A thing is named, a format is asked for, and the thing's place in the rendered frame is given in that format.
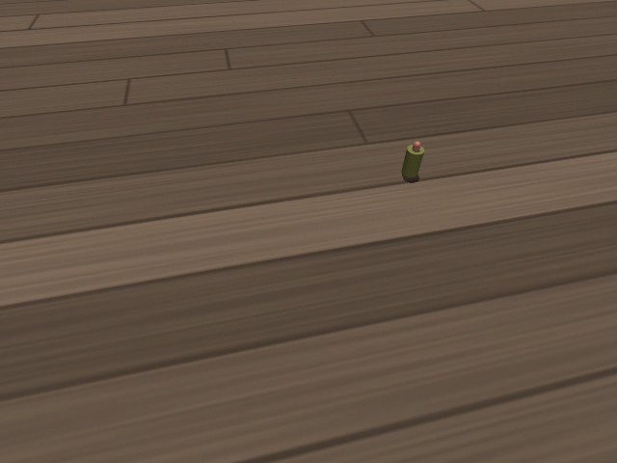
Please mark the bottle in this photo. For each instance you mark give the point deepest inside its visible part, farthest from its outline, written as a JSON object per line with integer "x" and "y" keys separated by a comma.
{"x": 412, "y": 160}

